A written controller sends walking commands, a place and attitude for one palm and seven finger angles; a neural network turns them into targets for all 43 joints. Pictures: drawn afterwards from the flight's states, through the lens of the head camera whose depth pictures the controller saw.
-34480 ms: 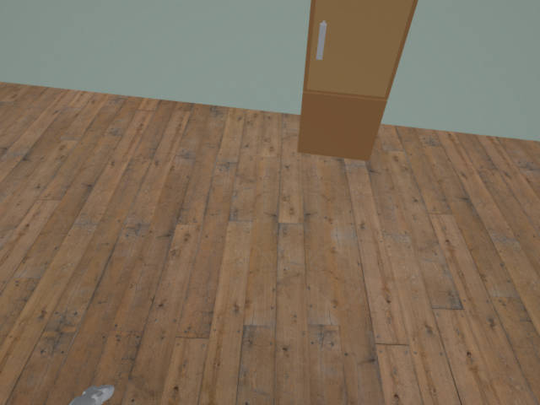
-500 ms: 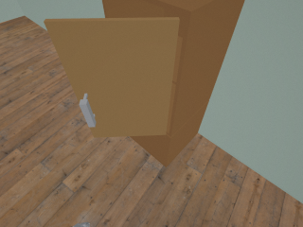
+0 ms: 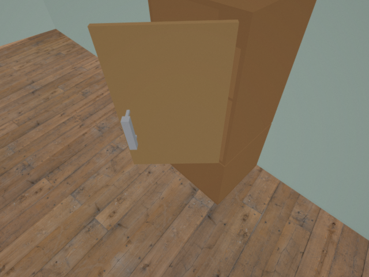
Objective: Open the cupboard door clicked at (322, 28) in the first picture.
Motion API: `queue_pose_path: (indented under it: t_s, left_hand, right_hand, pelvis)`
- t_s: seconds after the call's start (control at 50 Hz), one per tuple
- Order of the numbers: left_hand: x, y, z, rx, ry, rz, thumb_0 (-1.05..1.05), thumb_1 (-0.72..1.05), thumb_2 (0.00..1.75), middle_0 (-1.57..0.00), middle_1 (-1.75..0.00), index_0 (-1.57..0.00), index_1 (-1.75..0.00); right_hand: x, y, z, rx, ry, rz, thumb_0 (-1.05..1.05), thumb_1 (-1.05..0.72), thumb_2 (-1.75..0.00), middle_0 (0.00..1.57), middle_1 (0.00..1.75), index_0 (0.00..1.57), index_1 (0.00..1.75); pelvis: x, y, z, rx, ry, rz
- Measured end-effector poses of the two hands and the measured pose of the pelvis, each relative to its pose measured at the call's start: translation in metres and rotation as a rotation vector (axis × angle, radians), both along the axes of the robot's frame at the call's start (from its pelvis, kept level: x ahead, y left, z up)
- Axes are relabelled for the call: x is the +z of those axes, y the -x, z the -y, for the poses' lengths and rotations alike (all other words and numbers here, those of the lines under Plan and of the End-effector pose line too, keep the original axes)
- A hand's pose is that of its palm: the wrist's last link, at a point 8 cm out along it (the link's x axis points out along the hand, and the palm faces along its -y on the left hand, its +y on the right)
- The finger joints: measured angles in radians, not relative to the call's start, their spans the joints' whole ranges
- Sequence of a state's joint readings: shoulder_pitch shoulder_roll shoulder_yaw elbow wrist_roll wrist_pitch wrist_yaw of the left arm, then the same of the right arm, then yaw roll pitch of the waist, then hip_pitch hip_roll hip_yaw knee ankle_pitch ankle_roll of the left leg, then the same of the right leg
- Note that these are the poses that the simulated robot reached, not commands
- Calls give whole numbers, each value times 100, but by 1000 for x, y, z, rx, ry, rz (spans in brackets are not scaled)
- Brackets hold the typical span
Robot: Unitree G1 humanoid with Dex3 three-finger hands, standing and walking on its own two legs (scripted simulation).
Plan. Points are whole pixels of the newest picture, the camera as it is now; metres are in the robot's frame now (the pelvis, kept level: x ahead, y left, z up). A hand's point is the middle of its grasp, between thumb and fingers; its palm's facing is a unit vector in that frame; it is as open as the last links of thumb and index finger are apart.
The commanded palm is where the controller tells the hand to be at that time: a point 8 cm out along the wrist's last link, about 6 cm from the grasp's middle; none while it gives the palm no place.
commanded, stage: come to a stop and stand still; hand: left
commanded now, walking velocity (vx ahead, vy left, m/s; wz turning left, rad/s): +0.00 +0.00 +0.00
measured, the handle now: (130, 129) +0.59 +0.24 -0.09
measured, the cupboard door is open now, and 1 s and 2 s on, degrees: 46 46 46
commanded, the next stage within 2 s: look again from close up in 1.02 s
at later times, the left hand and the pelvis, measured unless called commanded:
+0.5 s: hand out of the picture +0.03 +0.14 -0.15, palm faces +0.00 -0.97 -0.25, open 7.3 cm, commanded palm none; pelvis +0.00 -0.04 +0.01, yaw +1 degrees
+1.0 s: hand out of the picture +0.03 +0.12 -0.16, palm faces +0.04 -0.97 -0.23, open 7.3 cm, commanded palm none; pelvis +0.02 -0.06 +0.01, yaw +1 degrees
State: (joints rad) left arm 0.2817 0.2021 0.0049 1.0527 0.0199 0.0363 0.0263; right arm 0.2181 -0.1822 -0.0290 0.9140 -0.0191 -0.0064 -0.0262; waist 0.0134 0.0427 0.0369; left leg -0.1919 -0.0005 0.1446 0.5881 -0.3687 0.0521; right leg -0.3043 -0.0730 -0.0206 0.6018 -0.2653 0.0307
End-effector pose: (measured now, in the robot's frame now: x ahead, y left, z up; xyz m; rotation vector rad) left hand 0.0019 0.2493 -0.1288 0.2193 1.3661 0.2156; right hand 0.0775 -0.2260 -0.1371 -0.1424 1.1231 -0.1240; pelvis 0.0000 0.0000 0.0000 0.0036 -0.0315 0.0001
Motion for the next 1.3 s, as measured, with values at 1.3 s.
queue_pose_path:
  t_s: [1.3]
  left_hand:
    - [3, -10, 84, 22, 71, -13, 0, 92, 90, -20, -30, -20, -30]
  right_hand:
    - [-1, 72, 47, -17, -22, -290, 0, -91, -90, 20, 29, 20, 30]
  pelvis:
    - [15, -16, 60, 21, -6, -9]
